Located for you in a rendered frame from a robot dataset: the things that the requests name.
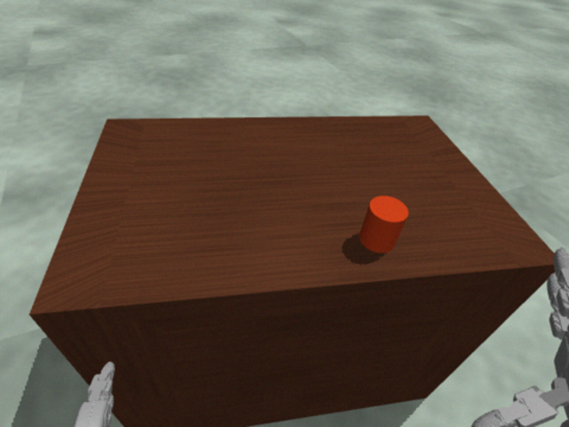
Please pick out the right robot hand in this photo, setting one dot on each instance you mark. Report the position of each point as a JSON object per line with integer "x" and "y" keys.
{"x": 532, "y": 406}

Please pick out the left robot hand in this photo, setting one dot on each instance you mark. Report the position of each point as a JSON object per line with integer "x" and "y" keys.
{"x": 96, "y": 411}

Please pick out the can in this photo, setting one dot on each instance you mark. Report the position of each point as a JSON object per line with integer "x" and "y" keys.
{"x": 383, "y": 223}

